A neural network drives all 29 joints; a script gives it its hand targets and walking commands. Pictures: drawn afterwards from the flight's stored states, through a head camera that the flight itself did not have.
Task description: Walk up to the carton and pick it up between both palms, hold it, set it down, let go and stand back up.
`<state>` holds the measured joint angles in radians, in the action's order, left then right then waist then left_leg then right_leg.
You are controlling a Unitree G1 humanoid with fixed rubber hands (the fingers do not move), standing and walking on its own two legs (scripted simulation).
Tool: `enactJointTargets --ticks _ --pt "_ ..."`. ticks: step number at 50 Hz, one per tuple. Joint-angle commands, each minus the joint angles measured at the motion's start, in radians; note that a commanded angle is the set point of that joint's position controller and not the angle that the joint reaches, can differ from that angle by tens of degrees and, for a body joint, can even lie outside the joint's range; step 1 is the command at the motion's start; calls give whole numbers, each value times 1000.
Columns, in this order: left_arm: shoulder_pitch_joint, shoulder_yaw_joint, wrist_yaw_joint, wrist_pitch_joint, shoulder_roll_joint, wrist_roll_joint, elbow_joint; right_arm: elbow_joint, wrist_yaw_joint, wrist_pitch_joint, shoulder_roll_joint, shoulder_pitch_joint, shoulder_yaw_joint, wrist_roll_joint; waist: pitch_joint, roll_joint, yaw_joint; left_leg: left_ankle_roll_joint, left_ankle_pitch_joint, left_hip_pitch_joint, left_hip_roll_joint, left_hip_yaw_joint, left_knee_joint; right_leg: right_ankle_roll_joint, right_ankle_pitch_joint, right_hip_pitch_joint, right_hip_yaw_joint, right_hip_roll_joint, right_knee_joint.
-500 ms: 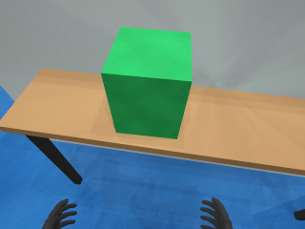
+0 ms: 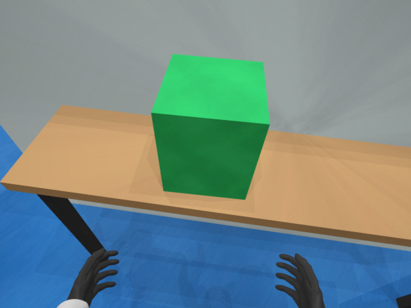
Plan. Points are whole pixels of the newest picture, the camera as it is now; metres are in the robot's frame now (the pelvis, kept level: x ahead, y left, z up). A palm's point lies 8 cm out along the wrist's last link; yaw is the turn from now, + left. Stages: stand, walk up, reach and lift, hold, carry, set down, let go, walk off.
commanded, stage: reach and lift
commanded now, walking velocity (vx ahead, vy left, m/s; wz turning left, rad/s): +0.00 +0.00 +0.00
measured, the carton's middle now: (210, 130) +0.49 +0.03 +0.06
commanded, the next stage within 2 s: none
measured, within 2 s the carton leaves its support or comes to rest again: neither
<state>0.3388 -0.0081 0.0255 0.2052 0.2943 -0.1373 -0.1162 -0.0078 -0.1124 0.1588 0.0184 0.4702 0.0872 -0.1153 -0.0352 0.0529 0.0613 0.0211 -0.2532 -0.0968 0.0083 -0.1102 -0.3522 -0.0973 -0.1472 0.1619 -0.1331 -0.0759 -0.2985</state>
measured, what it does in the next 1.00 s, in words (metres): stands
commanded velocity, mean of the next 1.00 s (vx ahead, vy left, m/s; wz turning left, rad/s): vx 0.00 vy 0.00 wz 0.00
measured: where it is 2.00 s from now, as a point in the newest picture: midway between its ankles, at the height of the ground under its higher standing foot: outside the picture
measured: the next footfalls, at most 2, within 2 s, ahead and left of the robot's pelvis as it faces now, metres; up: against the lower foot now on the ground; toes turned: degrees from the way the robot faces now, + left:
none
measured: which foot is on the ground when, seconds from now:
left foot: down 0.00-1.00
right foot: down 0.00-1.00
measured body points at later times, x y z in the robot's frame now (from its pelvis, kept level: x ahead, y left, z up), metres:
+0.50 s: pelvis +0.00 +0.05 +0.00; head +0.00 +0.07 +0.45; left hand +0.23 +0.27 +0.01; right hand +0.23 -0.13 +0.01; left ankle -0.04 +0.10 -0.75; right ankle +0.02 -0.04 -0.75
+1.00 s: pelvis -0.02 +0.04 +0.00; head -0.03 +0.07 +0.45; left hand +0.32 +0.24 +0.07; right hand +0.31 -0.13 +0.07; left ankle -0.04 +0.10 -0.75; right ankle +0.02 -0.04 -0.75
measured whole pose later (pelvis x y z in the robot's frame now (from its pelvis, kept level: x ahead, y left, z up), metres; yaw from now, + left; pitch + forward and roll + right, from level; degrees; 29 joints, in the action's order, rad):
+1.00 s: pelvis -0.02 +0.04 +0.00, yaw -1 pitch -4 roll -1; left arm -0.27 -0.05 -0.06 0.39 0.17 -0.09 -0.22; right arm -0.33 -0.15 0.19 0.14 -0.22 0.01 -0.25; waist -0.04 0.04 0.03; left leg 0.08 -0.24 -0.05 -0.03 -0.15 -0.35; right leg -0.05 -0.11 0.13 -0.09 -0.04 -0.30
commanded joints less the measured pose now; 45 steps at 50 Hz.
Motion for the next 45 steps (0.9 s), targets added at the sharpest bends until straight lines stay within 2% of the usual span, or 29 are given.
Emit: enactJointTargets --ticks 1,7,12,16,21,27,30,35,39,45 --pt "-47 -37 -2 -96 91 4 144 109 4 -94 25 2 -21 7 53 -107 -19 6 210 -198 67 93 69 78 93 -242 245 166 25" --pt "-65 -20 -7 -154 87 -10 147 114 12 -158 49 -49 -28 0 95 -81 -20 -1 298 -166 57 111 58 66 208 -277 220 145 1" --pt "-106 -10 -15 -175 65 -19 150 106 24 -181 73 -111 -37 -21 124 -89 -13 -16 376 -124 58 126 49 48 241 -263 199 123 -8" --pt "-154 -5 -23 -177 45 -12 159 83 31 -186 93 -171 -57 -38 125 -111 -12 -30 418 -85 64 138 41 33 225 -237 190 110 -1" --pt "-256 7 -43 -167 11 -2 164 50 38 -178 117 -286 -96 -53 103 -136 -14 -40 367 -65 84 160 59 17 136 -198 184 100 7" --pt "-392 33 -74 -162 -47 3 139 -14 49 -180 137 -436 -129 -57 124 -128 -22 -50 338 -61 108 190 80 12 116 -197 182 88 -11" --pt "-471 37 -85 -133 -63 11 109 -58 47 -167 153 -519 -139 -59 120 -106 -30 -51 329 -53 115 201 89 14 113 -196 182 82 -15" --pt "-609 33 -99 -27 -88 13 103 -90 27 -118 182 -676 -139 -80 143 -80 -39 -51 310 -44 113 198 99 24 133 -202 182 73 -20" --pt "-705 -5 -102 67 -83 28 119 -100 1 -73 191 -772 -133 -105 184 -88 -41 -55 347 -16 105 184 84 31 154 -197 180 69 -18" --pt "-830 -65 -87 153 -68 51 60 -160 -28 -9 193 -910 -110 -131 182 -104 -29 -37 241 -77 92 154 97 42 133 -230 184 77 -20"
